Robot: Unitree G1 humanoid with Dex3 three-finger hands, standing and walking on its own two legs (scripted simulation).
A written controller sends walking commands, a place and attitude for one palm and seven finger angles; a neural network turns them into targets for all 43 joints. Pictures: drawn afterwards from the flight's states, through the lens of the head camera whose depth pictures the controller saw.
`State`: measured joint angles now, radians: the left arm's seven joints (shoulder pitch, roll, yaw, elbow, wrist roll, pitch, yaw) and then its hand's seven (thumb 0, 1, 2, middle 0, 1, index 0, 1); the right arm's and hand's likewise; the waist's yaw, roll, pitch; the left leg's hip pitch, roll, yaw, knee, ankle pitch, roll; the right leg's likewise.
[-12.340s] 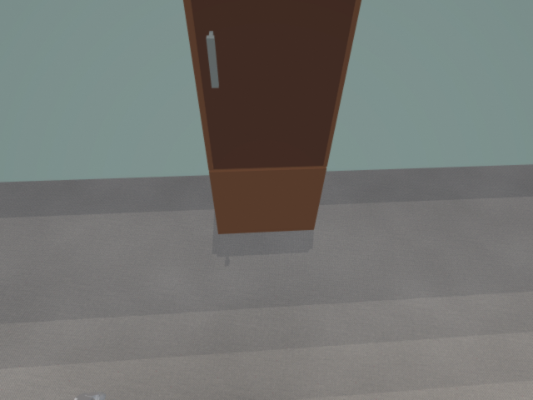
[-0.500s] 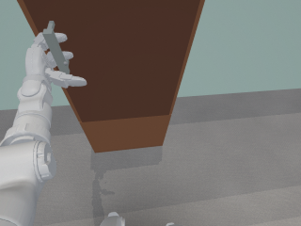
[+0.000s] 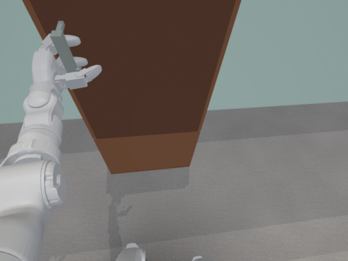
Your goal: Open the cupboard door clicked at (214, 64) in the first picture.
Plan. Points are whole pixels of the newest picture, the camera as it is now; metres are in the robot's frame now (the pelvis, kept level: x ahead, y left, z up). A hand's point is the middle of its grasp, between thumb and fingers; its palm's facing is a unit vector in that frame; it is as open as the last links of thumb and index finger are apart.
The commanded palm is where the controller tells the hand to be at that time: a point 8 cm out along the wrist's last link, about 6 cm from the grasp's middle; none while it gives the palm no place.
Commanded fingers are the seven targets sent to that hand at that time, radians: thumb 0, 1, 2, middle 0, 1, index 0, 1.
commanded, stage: close the thumb around the handle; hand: left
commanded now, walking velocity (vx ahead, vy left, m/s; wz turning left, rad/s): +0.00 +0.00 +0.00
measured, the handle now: (69, 55) +0.56 +0.21 +0.13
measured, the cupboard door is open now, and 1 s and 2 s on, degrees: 0 19 40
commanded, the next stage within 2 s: pull the door open along its arc in 0.30 s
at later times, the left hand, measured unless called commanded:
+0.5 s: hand (77, 70) +0.51 +0.19 +0.13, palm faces +0.08 -1.00 +0.00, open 5.6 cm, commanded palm +0.47 +0.23 +0.13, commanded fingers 0.00 0.90 0.90 -0.40 -1.35 -0.40 -1.35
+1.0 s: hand (91, 112) +0.39 +0.14 +0.14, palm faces +0.20 -0.98 +0.06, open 5.9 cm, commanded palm +0.33 +0.19 +0.13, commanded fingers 0.00 0.90 0.90 -0.40 -1.35 -0.40 -1.35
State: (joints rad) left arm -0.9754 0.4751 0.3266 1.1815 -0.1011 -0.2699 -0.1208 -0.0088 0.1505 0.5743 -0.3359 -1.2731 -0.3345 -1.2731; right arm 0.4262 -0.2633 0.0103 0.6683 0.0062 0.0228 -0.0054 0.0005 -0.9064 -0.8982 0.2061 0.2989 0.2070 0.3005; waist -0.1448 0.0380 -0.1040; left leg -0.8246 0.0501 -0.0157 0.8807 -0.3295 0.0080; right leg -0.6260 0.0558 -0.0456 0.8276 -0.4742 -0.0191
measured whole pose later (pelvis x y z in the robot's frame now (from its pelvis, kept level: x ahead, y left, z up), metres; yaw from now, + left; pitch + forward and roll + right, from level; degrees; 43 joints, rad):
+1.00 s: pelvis +0.02 -0.01 +0.02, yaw -1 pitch +7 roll -1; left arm -0.27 0.12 0.16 0.33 -0.17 -0.10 0.12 0.00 0.71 0.77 -0.35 -1.35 -0.35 -1.30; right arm 0.29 -0.24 0.00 0.57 0.03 0.02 0.01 0.01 -0.91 -0.90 0.20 0.30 0.20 0.30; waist -0.03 0.05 -0.13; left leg -0.56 0.04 0.03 0.75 -0.32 0.00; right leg -0.39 0.04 0.00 0.73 -0.47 -0.02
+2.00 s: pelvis +0.02 -0.04 +0.02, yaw +3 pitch +0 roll +1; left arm 0.12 -0.08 -0.24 -0.10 0.02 0.07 0.54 0.00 -0.30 0.38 -0.32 -1.20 -0.36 -1.20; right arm 0.17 -0.19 0.02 0.59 -0.03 0.13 -0.01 0.01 -0.91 -0.90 0.20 0.30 0.20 0.30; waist 0.00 0.04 -0.07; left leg -0.38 0.02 -0.03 0.67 -0.29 -0.03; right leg -0.20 0.03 -0.06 0.67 -0.47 -0.06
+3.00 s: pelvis -0.01 -0.02 +0.02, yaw +0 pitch -1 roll +0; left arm 0.22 0.08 -0.20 -0.17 -0.09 -0.03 0.11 -0.02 -0.50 0.29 -0.20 -0.34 -0.20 -0.33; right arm 0.21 -0.20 0.06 0.50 0.01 0.06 -0.01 0.01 -0.91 -0.90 0.20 0.30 0.21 0.30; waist -0.01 0.04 -0.05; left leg -0.40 0.03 0.01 0.69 -0.28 -0.01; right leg -0.24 0.03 -0.02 0.70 -0.44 -0.03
